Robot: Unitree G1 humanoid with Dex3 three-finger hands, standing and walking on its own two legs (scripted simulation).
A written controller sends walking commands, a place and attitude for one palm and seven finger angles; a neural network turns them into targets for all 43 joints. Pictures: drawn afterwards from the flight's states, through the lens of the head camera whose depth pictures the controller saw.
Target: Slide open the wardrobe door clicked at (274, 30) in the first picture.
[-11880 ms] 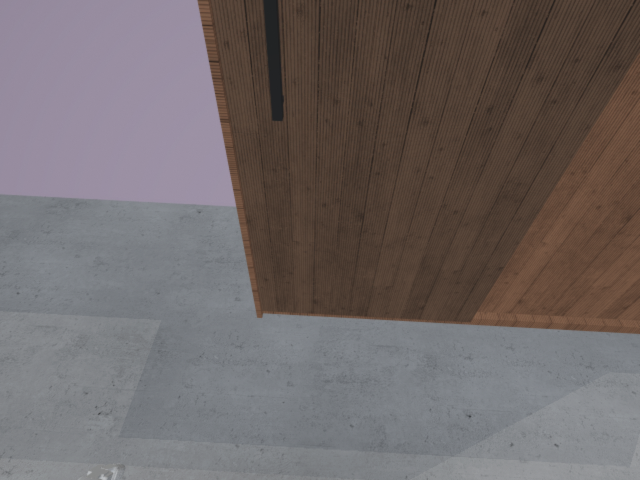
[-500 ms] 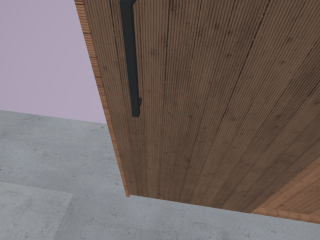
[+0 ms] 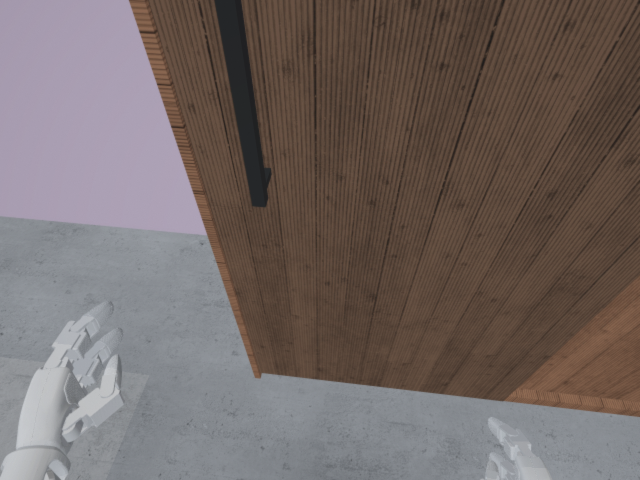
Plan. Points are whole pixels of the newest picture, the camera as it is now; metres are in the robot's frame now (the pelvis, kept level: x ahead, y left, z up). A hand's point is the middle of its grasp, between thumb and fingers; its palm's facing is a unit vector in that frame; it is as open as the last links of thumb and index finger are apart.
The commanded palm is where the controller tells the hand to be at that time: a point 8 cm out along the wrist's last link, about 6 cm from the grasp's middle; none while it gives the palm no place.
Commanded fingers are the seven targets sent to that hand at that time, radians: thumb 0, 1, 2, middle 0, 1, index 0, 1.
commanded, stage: raise the hand with hooked fingers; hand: left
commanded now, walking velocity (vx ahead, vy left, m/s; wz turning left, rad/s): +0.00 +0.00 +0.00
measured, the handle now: (249, 97) +0.48 +0.11 +0.24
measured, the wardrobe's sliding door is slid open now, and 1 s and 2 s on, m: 0.00 0.00 0.00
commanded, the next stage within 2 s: move the hooked fingers beside the handle in 1.88 s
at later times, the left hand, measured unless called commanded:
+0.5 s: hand (75, 370) +0.22 +0.27 +0.08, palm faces -0.02 -1.00 -0.08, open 10.4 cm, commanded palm +0.17 +0.32 +0.09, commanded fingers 0.00 0.04 0.53 -0.26 -0.86 -0.26 -0.86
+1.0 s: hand (10, 291) +0.24 +0.29 +0.18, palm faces +0.04 -0.99 -0.14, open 13.3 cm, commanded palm +0.21 +0.33 +0.20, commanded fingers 0.00 -0.50 0.30 -0.30 -1.20 -0.30 -1.20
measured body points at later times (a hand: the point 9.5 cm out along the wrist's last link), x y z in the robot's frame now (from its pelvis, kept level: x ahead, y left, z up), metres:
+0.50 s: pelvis -0.01 +0.01 -0.01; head +0.01 +0.02 +0.44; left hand +0.21 +0.33 +0.08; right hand +0.16 -0.22 -0.07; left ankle +0.02 +0.12 -0.72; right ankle +0.00 -0.09 -0.72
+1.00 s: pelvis +0.01 +0.02 +0.01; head -0.01 +0.01 +0.46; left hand +0.24 +0.35 +0.19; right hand +0.21 -0.19 -0.05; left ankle +0.02 +0.12 -0.72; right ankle +0.00 -0.09 -0.72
